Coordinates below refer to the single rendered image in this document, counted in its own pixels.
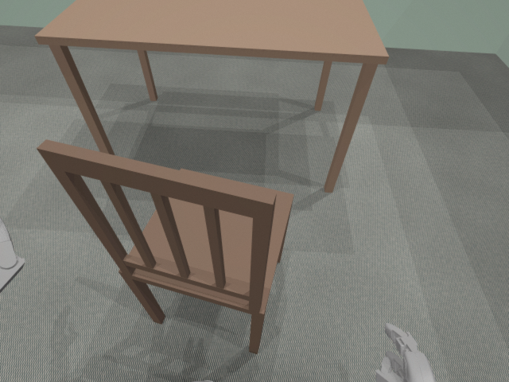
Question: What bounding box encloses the table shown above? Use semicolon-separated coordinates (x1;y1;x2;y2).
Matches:
35;0;389;193

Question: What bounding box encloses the right robot hand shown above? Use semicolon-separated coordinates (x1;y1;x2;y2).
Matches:
376;323;436;382

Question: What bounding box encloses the left robot hand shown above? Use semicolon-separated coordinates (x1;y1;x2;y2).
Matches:
0;217;25;293

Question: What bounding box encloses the chair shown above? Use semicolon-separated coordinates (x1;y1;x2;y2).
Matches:
37;139;294;354

